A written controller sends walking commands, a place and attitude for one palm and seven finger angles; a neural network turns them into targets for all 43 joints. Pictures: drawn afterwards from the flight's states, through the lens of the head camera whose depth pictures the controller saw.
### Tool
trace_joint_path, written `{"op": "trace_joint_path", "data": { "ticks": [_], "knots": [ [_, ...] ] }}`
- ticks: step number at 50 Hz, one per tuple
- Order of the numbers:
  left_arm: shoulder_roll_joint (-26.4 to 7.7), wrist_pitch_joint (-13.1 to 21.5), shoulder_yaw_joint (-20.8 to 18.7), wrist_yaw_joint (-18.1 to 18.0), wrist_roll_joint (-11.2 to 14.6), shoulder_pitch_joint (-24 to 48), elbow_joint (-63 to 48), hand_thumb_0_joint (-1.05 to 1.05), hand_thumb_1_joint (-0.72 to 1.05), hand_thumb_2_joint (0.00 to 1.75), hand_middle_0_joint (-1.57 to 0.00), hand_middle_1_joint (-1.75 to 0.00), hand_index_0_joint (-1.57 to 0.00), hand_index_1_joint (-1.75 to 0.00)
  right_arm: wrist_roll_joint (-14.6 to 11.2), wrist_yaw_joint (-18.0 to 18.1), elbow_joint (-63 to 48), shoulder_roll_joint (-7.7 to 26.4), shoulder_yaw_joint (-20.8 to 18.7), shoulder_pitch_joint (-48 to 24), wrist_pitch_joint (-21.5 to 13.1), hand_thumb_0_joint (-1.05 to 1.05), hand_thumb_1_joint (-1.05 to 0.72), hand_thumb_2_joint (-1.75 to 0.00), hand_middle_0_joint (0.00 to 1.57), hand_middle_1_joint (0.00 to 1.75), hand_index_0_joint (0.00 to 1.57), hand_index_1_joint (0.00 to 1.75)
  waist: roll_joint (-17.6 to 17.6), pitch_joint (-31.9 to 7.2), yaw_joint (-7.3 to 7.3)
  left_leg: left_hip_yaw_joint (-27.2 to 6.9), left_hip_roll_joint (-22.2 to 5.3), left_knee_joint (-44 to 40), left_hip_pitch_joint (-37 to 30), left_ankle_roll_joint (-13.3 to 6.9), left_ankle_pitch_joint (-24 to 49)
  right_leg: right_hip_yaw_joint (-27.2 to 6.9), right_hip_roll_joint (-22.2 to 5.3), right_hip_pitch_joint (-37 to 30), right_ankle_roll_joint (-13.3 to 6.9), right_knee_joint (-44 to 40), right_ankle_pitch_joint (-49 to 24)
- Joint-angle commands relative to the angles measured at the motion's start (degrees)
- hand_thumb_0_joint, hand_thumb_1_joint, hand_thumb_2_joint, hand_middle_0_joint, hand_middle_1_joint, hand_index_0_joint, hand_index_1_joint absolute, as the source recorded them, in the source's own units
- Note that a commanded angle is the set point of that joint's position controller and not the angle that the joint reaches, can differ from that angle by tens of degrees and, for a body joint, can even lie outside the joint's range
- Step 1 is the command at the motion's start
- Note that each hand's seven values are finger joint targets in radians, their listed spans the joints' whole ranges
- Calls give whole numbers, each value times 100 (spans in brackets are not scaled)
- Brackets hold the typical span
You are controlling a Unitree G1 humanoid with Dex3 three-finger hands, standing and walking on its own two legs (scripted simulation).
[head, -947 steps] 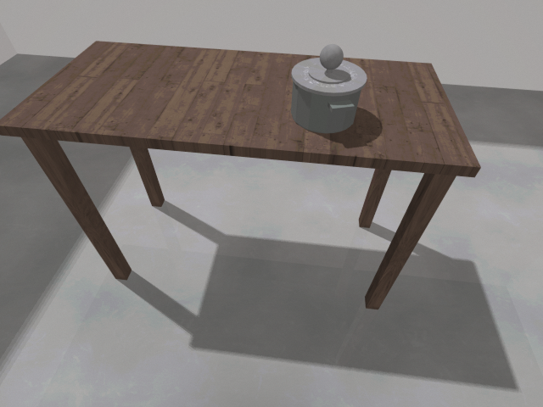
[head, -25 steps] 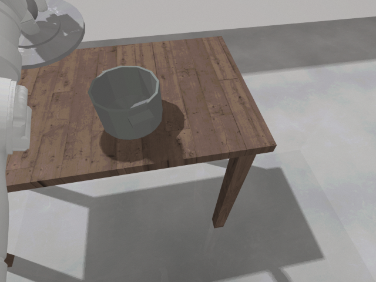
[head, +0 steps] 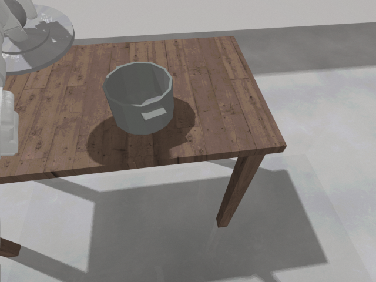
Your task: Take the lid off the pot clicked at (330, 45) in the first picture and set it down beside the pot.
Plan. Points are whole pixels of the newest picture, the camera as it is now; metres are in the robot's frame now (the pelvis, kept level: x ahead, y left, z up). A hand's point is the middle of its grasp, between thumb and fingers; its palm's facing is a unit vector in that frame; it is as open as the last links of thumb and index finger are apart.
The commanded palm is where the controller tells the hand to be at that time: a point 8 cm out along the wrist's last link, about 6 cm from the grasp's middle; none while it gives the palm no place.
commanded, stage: move the lid sideways beside the pot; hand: left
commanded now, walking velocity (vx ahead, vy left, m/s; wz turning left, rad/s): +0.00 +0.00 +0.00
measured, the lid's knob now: (6, 13) +0.51 +0.27 +0.29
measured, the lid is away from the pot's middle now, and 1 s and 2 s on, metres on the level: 0.19 0.24 0.24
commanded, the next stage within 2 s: lower the lid onto the table in 0.60 s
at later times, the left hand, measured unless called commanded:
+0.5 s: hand out of the picture +0.48 +0.31 +0.31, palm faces -0.16 -0.19 -0.97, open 7.3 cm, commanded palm +0.50 +0.31 +0.37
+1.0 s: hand out of the picture +0.48 +0.30 +0.29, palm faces -0.20 -0.27 -0.94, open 7.3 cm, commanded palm +0.51 +0.31 +0.35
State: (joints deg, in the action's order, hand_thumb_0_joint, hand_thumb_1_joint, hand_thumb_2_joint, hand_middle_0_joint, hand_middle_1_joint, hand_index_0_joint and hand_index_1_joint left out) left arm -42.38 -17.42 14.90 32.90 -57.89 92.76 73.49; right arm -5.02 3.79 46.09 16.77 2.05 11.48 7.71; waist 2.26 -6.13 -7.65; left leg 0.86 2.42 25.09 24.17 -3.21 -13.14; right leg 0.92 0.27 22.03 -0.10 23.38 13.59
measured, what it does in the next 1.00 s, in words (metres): stands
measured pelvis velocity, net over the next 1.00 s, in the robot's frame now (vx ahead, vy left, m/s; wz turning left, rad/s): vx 0.00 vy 0.00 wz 0.00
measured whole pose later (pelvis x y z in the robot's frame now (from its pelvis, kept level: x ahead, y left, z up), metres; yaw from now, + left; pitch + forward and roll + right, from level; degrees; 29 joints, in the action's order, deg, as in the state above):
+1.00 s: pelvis +0.00 +0.00 +0.00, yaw +0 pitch +13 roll -1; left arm -48.5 -19.4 13.7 33.8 -58.2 93.5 75.9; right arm -5.3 3.9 46.4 17.7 2.1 13.7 6.8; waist 2.0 -4.8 -8.0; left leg 0.8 1.9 26.4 25.1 -3.1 -13.9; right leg 1.0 0.8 22.3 -0.1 23.1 13.5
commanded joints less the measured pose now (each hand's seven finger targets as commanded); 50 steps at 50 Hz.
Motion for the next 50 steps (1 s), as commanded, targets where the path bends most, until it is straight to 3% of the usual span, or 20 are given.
{"op": "trace_joint_path", "data": {
  "ticks": [1, 3, 7, 8, 9, 10, 11, 13, 16, 18, 22, 26, 28, 33, 34, 38, 41, 45, 48, 50],
  "knots": [
    [-1312, 131, -132, -319, -265, 3745, -1677, 0, 74, 74, -84, -111, -87, -113, 24, 81, -375, 1035, -317, 318, -125, 0, -90, -90, 20, 30, 20, 30, 459, -2828, 25, -258, -160, 370, -2551, 129, 3408, 59, 107, -152, -140, -95, -1796],
    [-1062, 137, 6, -281, -167, 3532, -1598, 0, 74, 74, -84, -111, -87, -113, 6, 56, -370, 1032, -343, 411, -170, 0, -90, -90, 20, 30, 20, 30, 632, -2717, 9, -262, -192, 430, -2715, 201, 3812, 97, 126, 21, -160, -128, -1825],
    [-1405, 115, -228, -245, -283, 3068, -1122, 0, 74, 74, -84, -111, -87, -113, 13, 26, -358, 1048, -319, 422, -83, 0, -90, -90, 20, 30, 20, 30, 192, -2366, 14, -204, -138, 404, -2205, 115, 3329, 76, 133, -103, -129, -113, -1795],
    [-1169, 135, -60, -232, -191, 2962, -1175, 0, 74, 74, -84, -111, -87, -113, 5, 20, -362, 1070, -336, 526, -94, 0, -90, -90, 20, 30, 20, 30, 374, -2352, -4, -169, -148, 405, -2302, 166, 3530, 105, 123, -64, -155, -119, -1932],
    [-1530, 138, -295, -239, -284, 3091, -1285, 0, 74, 74, -84, -111, -87, -113, 27, -6, -361, 1072, -331, 464, -55, 0, -90, -90, 20, 30, 20, 30, 238, -2468, 58, -206, -144, 409, -2232, 143, 3409, 64, 129, -184, -126, -105, -1855],
    [-1338, 136, -121, -235, -272, 3065, -1166, 0, 74, 74, -84, -111, -87, -113, 16, 0, -377, 1058, -325, 442, -35, 0, -90, -90, 20, 30, 20, 30, 257, -2349, 14, -188, -126, 439, -2163, 109, 3419, 78, 125, -119, -140, -103, -1914],
    [-1534, 153, -261, -244, -276, 3174, -1403, 0, 74, 74, -84, -111, -87, -113, 22, 6, -375, 1083, -339, 464, -22, 0, -90, -90, 20, 30, 20, 30, 152, -2514, 30, -191, -135, 418, -2197, 97, 3355, 66, 124, -251, -119, -100, -1945],
    [-1451, 195, -146, -216, -193, 3245, -1699, 0, 74, 74, -84, -111, -87, -113, 6, 5, -421, 1076, -347, 515, -56, 0, -90, -90, 20, 30, 20, 30, 574, -2571, 37, -177, -160, 478, -2446, 151, 3780, 83, 122, -161, -160, -98, -2088],
    [-1824, 221, -389, -213, -297, 3456, -1900, 0, 74, 74, -84, -111, -87, -113, 19, -5, -429, 1075, -359, 499, -39, 0, -90, -90, 20, 30, 20, 30, 632, -2773, 85, -260, -176, 500, -2579, 136, 3782, 70, 161, -148, -136, -73, -1873],
    [-1508, 239, -151, -175, -191, 3413, -1985, 0, 74, 74, -84, -111, -87, -113, 8, -9, -462, 1065, -379, 579, -108, 0, -90, -90, 20, 30, 20, 30, 920, -2716, 62, -284, -211, 544, -2851, 218, 4123, 128, 178, 82, -177, -110, -1791],
    [-1714, 228, -283, -167, -304, 2820, -1241, 0, 74, 74, -84, -111, -87, -113, -12, -9, -418, 1071, -316, 587, -36, 0, -90, -90, 20, 30, 20, 30, 386, -2190, 40, -221, -162, 454, -2209, 130, 3328, 127, 182, -7, -138, -123, -1611],
    [-1729, 227, -228, -175, -290, 3125, -1532, 0, 74, 74, -84, -111, -87, -113, -25, -7, -445, 1095, -319, 509, 0, 0, -90, -90, 20, 30, 20, 30, 516, -2331, 48, -206, -171, 432, -2254, 95, 3227, 90, 141, -69, -143, -128, -1683],
    [-1348, 232, -5, -138, -160, 3244, -1822, 0, 74, 74, -84, -111, -87, -113, -33, 3, -458, 1078, -346, 558, -76, 0, -90, -90, 20, 30, 20, 30, 768, -2429, 32, -253, -225, 468, -2674, 166, 3736, 148, 161, 124, -165, -169, -1688],
    [-1446, 228, -55, -130, -150, 3148, -1707, 0, 74, 74, -84, -111, -87, -113, -34, 62, -389, 1085, -314, 537, -147, 0, -90, -90, 20, 30, 20, 30, 686, -2397, 34, -222, -180, 416, -2563, 131, 3330, 142, 158, 56, -161, -203, -1587],
    [-1643, 216, -197, -159, -234, 3256, -1671, 0, 74, 74, -84, -111, -87, -113, -10, 55, -365, 1097, -313, 494, -129, 0, -90, -90, 20, 30, 20, 30, 536, -2519, 63, -255, -163, 423, -2506, 111, 3146, 110, 160, -12, -129, -182, -1517],
    [-1331, -72, -20, -110, -117, 3039, -791, 0, 74, 74, -84, -111, -87, -113, -55, 57, -260, 1101, -289, 586, -186, 0, -90, -90, 20, 30, 20, 30, 232, -2030, -58, -154, -80, 331, -2054, 46, 2735, 136, 138, -117, -136, -219, -1703],
    [-1689, -118, -175, -178, -233, 3045, -650, 0, 74, 74, -84, -111, -87, -113, -25, 86, -285, 1119, -223, 437, -130, 0, -90, -90, 20, 30, 20, 30, -132, -2053, -37, -77, -31, 289, -1643, -49, 2161, 62, 86, -419, -96, -189, -1762],
    [-1506, -164, -28, -229, -202, 3513, -955, 0, 74, 74, -84, -111, -87, -113, -38, 99, -278, 1123, -247, 457, -153, 0, -90, -90, 20, 30, 20, 30, 444, -2277, -37, -203, -125, 344, -2084, 42, 2700, 91, 110, -186, -120, -169, -1721],
    [-1682, -125, -154, -221, -173, 3555, -1447, 0, 74, 74, -84, -111, -87, -113, 4, 105, -332, 1109, -282, 562, -262, 0, -90, -90, 20, 30, 20, 30, 797, -2754, 34, -205, -181, 489, -2561, 126, 3543, 88, 142, -200, -145, -99, -1956],
    [-1606, -158, -133, -229, -253, 3380, -1077, 0, 74, 74, -84, -111, -87, -113, 9, 75, -288, 1092, -292, 625, -249, 0, -90, -90, 20, 30, 20, 30, 703, -2627, 1, -252, -173, 560, -2484, 137, 3611, 97, 183, -83, -115, -62, -1906]
  ]
}}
